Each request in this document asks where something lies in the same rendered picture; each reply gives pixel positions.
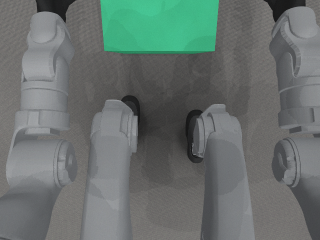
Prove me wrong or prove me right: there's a robot left foot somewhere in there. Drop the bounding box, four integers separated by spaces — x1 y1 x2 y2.
121 95 140 126

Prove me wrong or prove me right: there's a carton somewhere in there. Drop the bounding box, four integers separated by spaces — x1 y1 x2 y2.
100 0 219 54

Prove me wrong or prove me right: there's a right robot upper arm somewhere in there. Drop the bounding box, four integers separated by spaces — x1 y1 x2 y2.
271 137 320 240

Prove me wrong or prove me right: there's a left robot thigh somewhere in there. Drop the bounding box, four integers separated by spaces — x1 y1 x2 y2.
80 108 138 240

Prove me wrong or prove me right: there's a right robot hand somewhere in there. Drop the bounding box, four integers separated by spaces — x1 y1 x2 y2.
264 0 306 23

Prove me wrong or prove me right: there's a left robot hand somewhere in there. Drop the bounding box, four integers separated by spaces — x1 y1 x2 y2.
35 0 76 23

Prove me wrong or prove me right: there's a right robot forearm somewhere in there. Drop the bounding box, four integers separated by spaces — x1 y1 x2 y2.
269 6 320 138

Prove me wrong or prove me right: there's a left robot forearm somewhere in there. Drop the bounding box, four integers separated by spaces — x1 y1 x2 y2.
5 11 75 185

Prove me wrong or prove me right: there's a left robot upper arm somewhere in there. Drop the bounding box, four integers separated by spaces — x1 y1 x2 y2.
0 139 78 240

